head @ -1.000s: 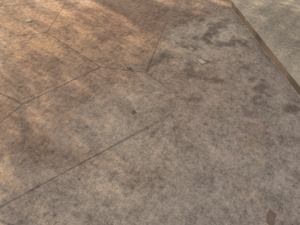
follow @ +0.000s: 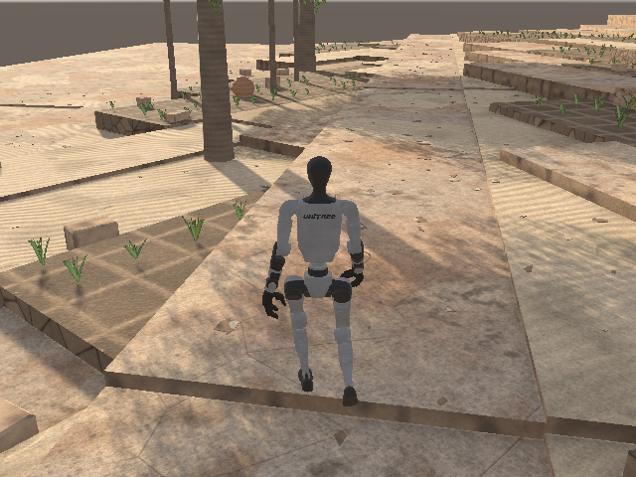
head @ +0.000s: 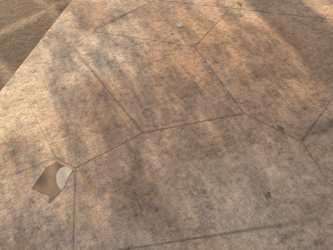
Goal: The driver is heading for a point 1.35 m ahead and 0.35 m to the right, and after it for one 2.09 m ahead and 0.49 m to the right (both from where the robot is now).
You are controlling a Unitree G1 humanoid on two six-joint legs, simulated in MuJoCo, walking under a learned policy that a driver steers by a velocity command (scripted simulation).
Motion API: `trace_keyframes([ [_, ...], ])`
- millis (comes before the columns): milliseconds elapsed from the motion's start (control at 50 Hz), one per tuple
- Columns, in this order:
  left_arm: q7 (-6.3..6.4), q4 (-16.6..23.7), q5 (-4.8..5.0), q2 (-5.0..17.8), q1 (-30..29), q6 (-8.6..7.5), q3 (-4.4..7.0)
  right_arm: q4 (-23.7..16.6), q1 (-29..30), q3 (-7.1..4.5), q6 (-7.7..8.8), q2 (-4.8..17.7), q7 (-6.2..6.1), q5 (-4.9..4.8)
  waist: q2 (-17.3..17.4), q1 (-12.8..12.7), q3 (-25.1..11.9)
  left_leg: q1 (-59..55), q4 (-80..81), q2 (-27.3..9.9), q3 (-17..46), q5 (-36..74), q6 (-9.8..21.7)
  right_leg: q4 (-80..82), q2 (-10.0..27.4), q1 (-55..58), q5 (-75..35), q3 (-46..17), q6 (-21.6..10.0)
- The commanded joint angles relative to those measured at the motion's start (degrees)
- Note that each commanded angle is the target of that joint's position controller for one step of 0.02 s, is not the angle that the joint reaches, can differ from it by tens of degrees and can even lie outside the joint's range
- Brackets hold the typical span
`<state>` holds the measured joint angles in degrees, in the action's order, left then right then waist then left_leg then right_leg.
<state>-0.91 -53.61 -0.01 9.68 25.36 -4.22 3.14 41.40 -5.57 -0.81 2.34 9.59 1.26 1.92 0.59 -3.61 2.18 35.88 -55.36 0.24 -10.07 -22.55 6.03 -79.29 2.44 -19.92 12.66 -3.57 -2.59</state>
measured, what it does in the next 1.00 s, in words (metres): climbs, turning right: right foot, then left foot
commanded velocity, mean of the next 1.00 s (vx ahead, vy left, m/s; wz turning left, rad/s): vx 0.50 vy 0.00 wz -0.50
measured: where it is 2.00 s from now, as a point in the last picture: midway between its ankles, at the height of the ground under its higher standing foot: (246, 125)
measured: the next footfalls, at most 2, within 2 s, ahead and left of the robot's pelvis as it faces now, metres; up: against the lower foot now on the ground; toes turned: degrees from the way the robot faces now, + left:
right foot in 0.46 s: +0.36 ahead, -0.06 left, +0.00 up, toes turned -18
left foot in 0.92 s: +0.74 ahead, -0.04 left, +0.00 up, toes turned -32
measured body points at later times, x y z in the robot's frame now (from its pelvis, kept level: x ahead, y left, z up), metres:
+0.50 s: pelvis +0.29 -0.01 +0.04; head +0.31 -0.01 +0.49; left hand +0.47 +0.20 -0.08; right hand +0.23 -0.27 -0.10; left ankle +0.11 +0.09 -0.59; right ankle +0.33 -0.05 -0.68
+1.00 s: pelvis +0.58 -0.06 +0.05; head +0.61 -0.07 +0.49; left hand +0.75 +0.18 -0.08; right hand +0.62 -0.37 -0.04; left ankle +0.71 -0.02 -0.68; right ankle +0.37 -0.07 -0.60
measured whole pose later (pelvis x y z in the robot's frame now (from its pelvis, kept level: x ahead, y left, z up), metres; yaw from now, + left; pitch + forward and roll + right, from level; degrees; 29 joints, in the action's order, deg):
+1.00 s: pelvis +0.58 -0.06 +0.05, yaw -33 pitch +1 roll +0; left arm -0.2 -46.1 -0.8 17.5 21.9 -2.7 4.1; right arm 38.1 -6.3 -1.3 3.7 14.4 -0.3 2.6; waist -0.8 -3.3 2.5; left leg 26.2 -33.7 0.5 -1.6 -9.1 1.8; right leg -62.0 -6.9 -13.5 24.8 -7.2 -4.6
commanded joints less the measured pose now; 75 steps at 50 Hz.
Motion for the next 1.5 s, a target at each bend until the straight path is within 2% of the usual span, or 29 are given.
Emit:
trace_keyframes([
  [20,0.92,6.04,-1.35,1.8,0.97,1.03,1.12,2.99,-5.94,-1.9,2.64,2.29,0.0,0.11,1.0,0.8,-2.48,-13.3,33.2,-17.14,26.72,12.74,3.8,-13.96,1.9,-16.11,-1.32,-1.36,-2.37],
  [60,0.94,7.2,-0.36,0.38,0.15,2.26,0.62,6.3,-7.8,-1.8,3.88,1.16,0.08,0.04,2.88,-1.43,-0.9,-13.3,37.62,-15.12,19.19,14.33,0.69,-10.76,1.92,-19.0,-3.29,-3.02,-3.48],
  [200,-0.92,10.1,-1.02,2.69,-12.49,3.68,0.94,8.39,-14.58,-2.09,5.64,4.24,-1.89,-1.25,4.78,2.16,-0.65,-25.86,43.66,-8.26,-1.85,42.0,-3.69,17.57,-0.7,-20.0,-16.34,6.88,-2.22],
  [300,-2.18,12.93,-1.24,2.66,-21.58,3.89,-0.24,9.29,-19.51,-2.6,4.72,8.13,-3.99,-1.06,4.49,5.3,1.18,-37.23,44.17,-11.72,-4.81,55.3,-4.3,39.0,-2.04,-14.85,-14.84,13.25,-3.3],
  [400,-1.2,11.08,-1.49,7.16,-13.59,4.5,1.32,9.2,-19.79,-3.93,1.64,12.54,-5.61,-0.69,7.51,0.89,-2.98,-46.65,26.03,-16.22,-5.97,79.77,-3.78,43.32,-7.44,-5.32,1.07,14.75,-8.27],
  [440,-0.29,7.83,-1.75,9.77,-3.26,3.51,3.04,7.69,-17.02,-4.53,0.59,14.03,-4.53,-0.63,3.23,-4.93,-6.57,-38.19,5.07,-15.05,-5.68,65.74,-2.48,52.4,-8.81,9.6,3.84,11.15,-11.53],
  [460,0.5,6.78,-2.06,13.34,0.36,3.31,4.28,5.8,-14.87,-4.03,0.85,11.34,-3.91,-0.55,-3.64,-6.05,-8.29,-22.64,-12.24,-10.31,-4.59,32.8,-2.71,52.67,0.62,21.48,6.39,-2.13,-14.77],
  [480,0.44,7.79,-1.72,18.03,-2.98,3.75,5.27,0.13,-12.7,-3.35,1.55,6.92,-2.73,-1.13,-14.58,-1.03,-8.5,4.59,-31.22,4.2,2.17,-8.35,-5.86,58.98,13.32,33.72,3.86,-34.8,-25.81],
  [500,0.57,8.56,-0.19,16.38,-2.89,3.72,5.02,-0.95,-8.67,-3.17,2.87,8.87,-2.09,-0.37,-3.61,-2.81,-6.52,10.57,-31.25,-0.23,13.0,-3.45,-5.39,64.71,15.44,30.52,4.45,-35.28,-26.13],
  [540,1.04,8.51,-0.32,11.07,-7.06,3.0,3.42,-1.01,-8.64,-3.37,4.35,10.42,-1.59,-1.69,4.54,2.7,0.77,6.8,-21.25,-4.38,13.21,4.67,-5.61,67.46,12.33,18.45,-4.32,-24.46,-20.29],
  [600,1.4,9.0,0.14,10.46,-8.29,0.58,2.43,-0.93,-9.87,-2.87,1.31,9.05,-1.17,0.64,3.18,5.66,0.11,0.07,-12.69,-6.12,12.45,5.11,-8.13,67.5,5.9,11.32,-18.28,-14.5,-16.55],
  [720,0.56,7.94,-0.04,12.98,-0.87,0.11,2.74,-6.2,2.89,-1.28,-0.33,6.89,-0.18,0.38,-3.17,0.7,0.14,0.93,8.86,-4.41,8.41,17.45,-9.49,65.56,0.35,12.01,-28.78,-9.34,-11.44],
  [820,1.26,8.37,-0.72,14.63,2.26,0.62,3.0,-9.56,10.17,-1.06,0.55,8.68,-0.2,-0.45,-5.15,-2.32,-0.86,-0.15,19.57,-1.76,9.34,21.17,-7.65,61.32,2.99,19.65,-30.82,-13.82,-9.77],
  [860,1.73,9.6,-0.87,15.99,-1.04,0.52,3.26,-8.96,5.93,-1.61,1.07,10.47,-0.57,-0.58,-5.64,0.86,-1.86,-7.88,23.93,-0.61,10.52,18.2,-6.17,57.96,3.84,19.02,-33.7,-15.19,-7.78],
  [900,1.23,10.6,-0.69,17.1,-4.65,0.08,3.43,-5.17,-7.4,-3.02,1.91,13.47,-1.65,-0.5,-3.69,7.65,-7.82,-25.45,28.05,1.03,9.65,16.75,-4.09,43.97,0.64,15.48,-40.61,-13.15,-5.12],
  [920,0.68,11.83,-0.21,14.3,-4.78,-0.27,2.67,-4.08,-16.13,-3.97,2.49,16.6,-2.57,0.77,-0.49,11.2,-14.4,-38.98,28.67,-7.31,17.25,10.39,-1.86,29.96,-2.6,7.84,-28.25,-11.04,-3.91],
  [940,0.77,13.71,1.57,7.62,1.48,-0.19,1.18,-4.39,-19.26,-5.13,2.33,22.01,-2.89,2.67,12.99,8.5,-22.35,-53.6,32.03,-24.42,41.81,5.03,4.17,11.85,-10.88,-8.57,10.47,-4.28,-1.74],
  [960,0.86,12.81,-0.32,11.41,3.54,0.21,1.29,-4.12,-16.77,-5.09,1.53,20.01,-2.25,1.3,14.31,6.61,-22.61,-50.21,38.59,-25.11,56.81,-1.51,7.72,4.72,-9.69,-14.86,16.67,-4.36,-1.91],
  [1000,0.27,11.97,-1.83,11.38,-2.32,0.77,1.0,-3.75,-9.89,-3.02,1.39,11.01,-1.46,0.18,2.26,4.89,-7.52,-34.6,41.0,-18.94,40.96,-4.22,6.57,5.93,-5.04,-15.38,8.02,-3.48,-1.44],
  [1040,-0.8,13.24,-2.55,10.28,-5.12,1.34,0.59,-1.7,-10.0,-2.5,1.91,9.89,-1.27,-0.17,4.49,3.32,-3.58,-27.37,42.61,-13.68,30.89,6.58,5.3,11.44,-2.77,-13.08,7.41,-2.49,-0.61],
  [1100,-1.31,13.45,-3.31,9.26,-5.22,2.07,-0.19,0.57,-12.35,-2.84,2.97,10.99,-0.41,-1.19,5.17,1.92,-3.84,-24.71,43.04,-11.54,25.78,22.17,6.94,17.32,-1.12,-10.96,7.13,1.24,0.91],
  [1200,-1.49,17.22,-2.24,7.16,-16.42,1.57,-2.27,1.97,-14.36,-3.84,2.04,13.27,-0.13,-1.47,6.13,4.13,-0.97,-18.86,45.71,-8.41,21.54,17.08,6.73,36.99,-0.15,-6.41,-0.75,4.13,3.18],
  [1280,-0.44,18.71,-1.62,8.75,-19.66,0.83,-2.0,2.69,-17.37,-4.68,1.46,15.26,0.37,-1.39,4.61,5.27,-2.23,-19.8,41.56,-9.76,24.67,16.92,5.49,44.23,-2.06,-0.3,-2.52,4.82,3.39],
  [1340,0.87,16.77,-2.29,10.52,-11.9,-0.58,-1.04,2.61,-16.93,-4.57,1.35,13.93,-0.06,-1.41,1.28,1.17,-4.38,-15.38,30.71,-6.01,24.93,13.68,2.11,53.1,-1.7,14.3,-1.43,2.85,1.77],
  [1360,1.67,16.37,-3.51,14.33,-4.69,-1.22,-0.01,0.96,-15.32,-3.61,1.79,10.46,-0.03,-1.84,-5.67,-2.62,-9.15,-10.43,16.84,-1.58,20.83,8.71,-0.11,58.2,9.19,22.94,8.44,-8.87,-0.81],
  [1380,2.23,16.11,-3.73,20.7,-1.27,-0.48,1.65,-1.73,-16.92,-2.64,1.92,6.55,-0.13,-2.85,-17.61,-2.58,-11.85,2.75,2.55,5.52,11.87,-6.83,-1.92,66.2,21.98,30.29,22.11,-28.42,-5.89],
  [1400,2.25,15.74,-3.04,17.96,-2.12,0.12,1.5,-0.96,-17.32,-3.63,0.9,11.26,-0.51,-1.22,-12.71,-1.28,-8.86,6.83,-5.87,2.52,12.63,-8.9,-1.35,67.37,23.24,25.97,26.6,-34.42,-8.87],
  [1420,1.98,16.06,-2.36,13.33,-4.82,0.05,0.33,-0.19,-15.8,-4.09,0.32,11.84,-0.2,-0.63,-6.9,0.28,-4.28,7.45,-8.5,0.16,14.38,-4.27,-1.01,66.97,20.18,22.54,23.99,-28.19,-8.57],
  [1500,1.72,14.73,-1.58,9.22,-7.6,-1.33,-0.52,0.1,-13.2,-4.01,-1.26,9.6,1.39,0.2,-7.79,3.1,-0.98,3.98,-7.94,-2.91,12.94,5.45,-3.68,69.22,12.8,16.22,-3.29,-7.53,-5.43],
])
Keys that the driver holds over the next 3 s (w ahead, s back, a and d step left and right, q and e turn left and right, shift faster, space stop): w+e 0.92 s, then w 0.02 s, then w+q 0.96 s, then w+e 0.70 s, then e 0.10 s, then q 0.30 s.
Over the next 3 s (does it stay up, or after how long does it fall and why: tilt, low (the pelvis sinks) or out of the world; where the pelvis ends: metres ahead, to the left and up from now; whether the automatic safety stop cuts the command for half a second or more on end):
stays up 1.52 -0.34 0.05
